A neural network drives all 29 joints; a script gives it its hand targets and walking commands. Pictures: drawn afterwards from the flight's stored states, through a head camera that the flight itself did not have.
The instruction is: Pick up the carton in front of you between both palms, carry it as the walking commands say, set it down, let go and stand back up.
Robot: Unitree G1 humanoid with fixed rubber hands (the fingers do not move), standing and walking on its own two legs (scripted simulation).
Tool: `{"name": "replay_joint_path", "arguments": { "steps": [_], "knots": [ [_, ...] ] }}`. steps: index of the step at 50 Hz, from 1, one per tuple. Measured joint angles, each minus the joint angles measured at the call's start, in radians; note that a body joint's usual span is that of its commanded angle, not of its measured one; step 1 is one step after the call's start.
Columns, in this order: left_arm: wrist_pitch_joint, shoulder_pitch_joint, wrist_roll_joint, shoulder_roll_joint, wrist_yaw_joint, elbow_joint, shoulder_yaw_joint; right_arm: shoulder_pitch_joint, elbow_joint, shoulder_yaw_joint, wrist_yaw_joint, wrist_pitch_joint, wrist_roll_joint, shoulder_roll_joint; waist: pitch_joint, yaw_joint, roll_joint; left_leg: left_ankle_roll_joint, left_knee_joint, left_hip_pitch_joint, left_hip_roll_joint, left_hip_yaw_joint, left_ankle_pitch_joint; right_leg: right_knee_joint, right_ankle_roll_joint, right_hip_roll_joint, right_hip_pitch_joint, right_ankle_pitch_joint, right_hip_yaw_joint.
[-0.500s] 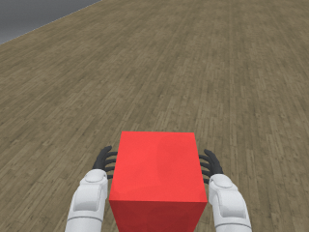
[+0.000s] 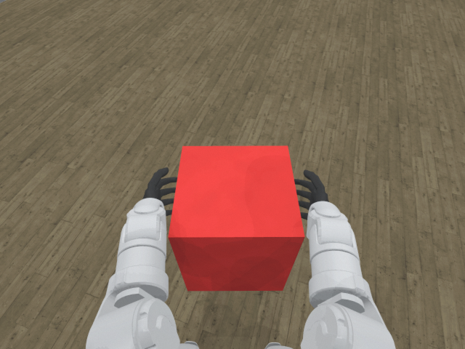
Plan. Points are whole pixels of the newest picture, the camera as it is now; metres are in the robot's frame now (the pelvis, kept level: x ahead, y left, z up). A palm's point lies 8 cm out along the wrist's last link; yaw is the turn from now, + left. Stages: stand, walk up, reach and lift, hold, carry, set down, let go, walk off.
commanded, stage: set down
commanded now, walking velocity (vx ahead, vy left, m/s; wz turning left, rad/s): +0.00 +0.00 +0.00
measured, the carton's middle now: (235, 222) +0.38 +0.01 -0.07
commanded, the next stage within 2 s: none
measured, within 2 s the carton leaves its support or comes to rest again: neither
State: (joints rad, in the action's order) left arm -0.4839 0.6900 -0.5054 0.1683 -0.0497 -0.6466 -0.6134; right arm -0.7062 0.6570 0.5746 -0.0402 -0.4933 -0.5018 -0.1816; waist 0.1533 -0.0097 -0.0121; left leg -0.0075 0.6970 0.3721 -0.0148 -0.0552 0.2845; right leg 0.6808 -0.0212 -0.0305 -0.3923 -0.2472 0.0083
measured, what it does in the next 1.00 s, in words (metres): lowers itself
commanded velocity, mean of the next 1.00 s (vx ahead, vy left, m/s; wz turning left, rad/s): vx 0.00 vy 0.00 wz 0.00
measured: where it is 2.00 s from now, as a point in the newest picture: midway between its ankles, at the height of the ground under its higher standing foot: outside the picture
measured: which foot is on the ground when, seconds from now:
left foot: down 0.00-1.00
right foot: down 0.00-1.00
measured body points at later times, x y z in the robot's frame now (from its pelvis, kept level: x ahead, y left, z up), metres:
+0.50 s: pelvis +0.01 +0.01 -0.11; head +0.24 -0.01 +0.27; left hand +0.44 +0.16 -0.19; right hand +0.45 -0.15 -0.20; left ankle +0.06 +0.13 -0.72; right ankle +0.07 -0.11 -0.72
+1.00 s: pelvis -0.03 +0.00 -0.24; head +0.29 -0.02 +0.08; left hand +0.48 +0.14 -0.35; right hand +0.50 -0.16 -0.35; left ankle +0.06 +0.13 -0.72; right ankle +0.07 -0.11 -0.72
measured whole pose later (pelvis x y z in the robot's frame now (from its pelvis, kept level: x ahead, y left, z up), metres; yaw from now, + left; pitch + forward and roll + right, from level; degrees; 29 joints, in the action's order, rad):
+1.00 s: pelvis -0.03 +0.00 -0.24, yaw +2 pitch +46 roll +3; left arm -0.29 1.06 -0.19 0.08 0.12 -0.57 -0.53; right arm -1.16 0.73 0.38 -0.02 -0.31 -0.22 0.12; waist -0.04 0.00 -0.02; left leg -0.04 1.69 1.96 -0.05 -0.01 0.53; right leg 1.70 -0.01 -0.04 -2.01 -0.48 0.04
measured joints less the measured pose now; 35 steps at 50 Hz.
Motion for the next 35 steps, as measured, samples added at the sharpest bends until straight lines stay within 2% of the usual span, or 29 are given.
{"name": "replay_joint_path", "arguments": {
  "steps": [6,10,13,16,19,29,35],
  "knots": [
    [0.142,0.024,0.036,0.004,0.017,0.033,0.016,-0.022,-0.023,-0.028,0.0,0.147,0.033,0.022,0.023,0.0,0.001,-0.01,0.105,0.286,-0.008,0.004,0.007,0.113,0.0,0.004,-0.291,-0.012,0.002],
    [0.243,0.017,0.118,-0.007,0.04,0.073,0.07,-0.016,-0.06,-0.095,0.015,0.245,0.106,0.05,0.019,0.001,0.0,-0.011,0.197,0.505,-0.012,0.01,0.025,0.208,0.004,0.005,-0.513,-0.029,0.007],
    [0.279,0.004,0.201,-0.02,0.062,0.12,0.125,-0.005,-0.107,-0.157,0.032,0.278,0.182,0.076,-0.018,0.0,0.0,-0.012,0.279,0.671,-0.015,0.016,0.05,0.29,0.007,0.005,-0.681,-0.051,0.011],
    [0.285,-0.01,0.276,-0.029,0.085,0.162,0.17,0.003,-0.142,-0.203,0.047,0.283,0.248,0.1,-0.093,-0.001,-0.002,-0.012,0.362,0.82,-0.018,0.02,0.081,0.373,0.009,0.005,-0.832,-0.081,0.013],
    [0.275,-0.005,0.306,-0.027,0.098,0.177,0.173,-0.008,-0.147,-0.213,0.049,0.272,0.275,0.112,-0.172,-0.002,-0.005,-0.01,0.435,0.934,-0.022,0.023,0.112,0.446,0.013,0.006,-0.946,-0.111,0.015],
    [0.214,0.085,0.253,-0.004,0.104,0.125,0.091,-0.117,-0.054,-0.14,0.008,0.213,0.21,0.135,-0.314,0.005,-0.011,-0.006,0.599,1.167,-0.032,0.032,0.174,0.612,0.018,0.01,-1.181,-0.174,0.021],
    [0.22,0.148,0.259,-0.014,0.128,0.105,0.09,-0.194,-0.011,-0.143,0.003,0.217,0.221,0.178,-0.314,0.009,-0.008,-0.008,0.71,1.309,-0.036,0.039,0.198,0.725,0.021,0.008,-1.325,-0.197,0.026]
  ]
}}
